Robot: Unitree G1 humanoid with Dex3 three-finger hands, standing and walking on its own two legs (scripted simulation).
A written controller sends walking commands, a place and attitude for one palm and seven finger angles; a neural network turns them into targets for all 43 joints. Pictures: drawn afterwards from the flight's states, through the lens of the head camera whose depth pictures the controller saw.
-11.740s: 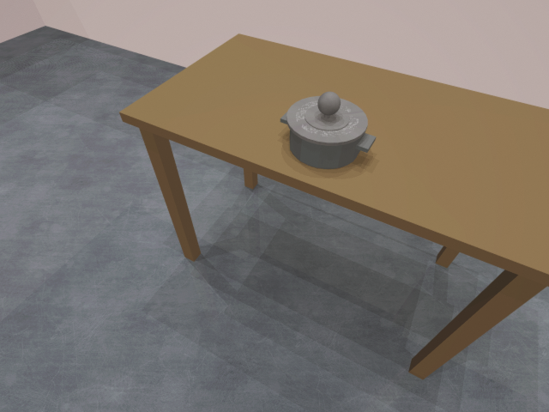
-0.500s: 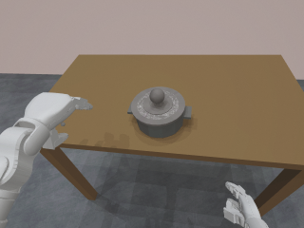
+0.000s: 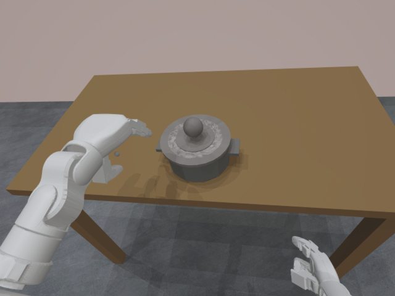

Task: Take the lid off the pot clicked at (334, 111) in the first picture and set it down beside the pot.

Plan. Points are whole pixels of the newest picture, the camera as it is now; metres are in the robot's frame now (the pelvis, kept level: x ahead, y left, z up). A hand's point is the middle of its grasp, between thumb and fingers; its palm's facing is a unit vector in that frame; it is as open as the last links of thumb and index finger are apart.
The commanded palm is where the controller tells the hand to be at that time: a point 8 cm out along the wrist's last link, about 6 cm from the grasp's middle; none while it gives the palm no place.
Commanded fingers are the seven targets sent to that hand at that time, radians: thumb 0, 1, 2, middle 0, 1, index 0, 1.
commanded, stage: move the open hand above the knob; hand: left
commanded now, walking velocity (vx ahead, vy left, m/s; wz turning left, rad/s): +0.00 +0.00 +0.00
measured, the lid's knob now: (193, 127) +0.48 +0.06 +0.08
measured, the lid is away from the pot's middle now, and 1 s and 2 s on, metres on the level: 0.00 0.00 0.00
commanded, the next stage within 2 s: none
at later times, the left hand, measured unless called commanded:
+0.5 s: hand (139, 123) +0.39 +0.14 +0.18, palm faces -0.08 -0.06 -0.99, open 10.4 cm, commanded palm +0.37 +0.14 +0.23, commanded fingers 0.00 -0.37 1.52 -0.82 -0.08 -0.82 -0.08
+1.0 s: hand (175, 116) +0.42 +0.08 +0.16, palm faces -0.13 +0.01 -0.99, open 10.4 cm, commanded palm +0.42 +0.09 +0.23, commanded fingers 0.00 -0.37 1.52 -0.82 -0.08 -0.82 -0.08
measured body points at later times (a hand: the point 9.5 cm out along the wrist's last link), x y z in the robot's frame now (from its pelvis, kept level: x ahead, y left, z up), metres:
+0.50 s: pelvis +0.01 -0.02 +0.00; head +0.01 -0.08 +0.44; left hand +0.39 +0.14 +0.23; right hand +0.22 -0.24 -0.11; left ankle +0.03 +0.10 -0.74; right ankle +0.00 -0.12 -0.74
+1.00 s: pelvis +0.02 -0.01 +0.00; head +0.03 -0.06 +0.45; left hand +0.42 +0.08 +0.22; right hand +0.20 -0.24 -0.11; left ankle +0.03 +0.10 -0.74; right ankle +0.00 -0.12 -0.74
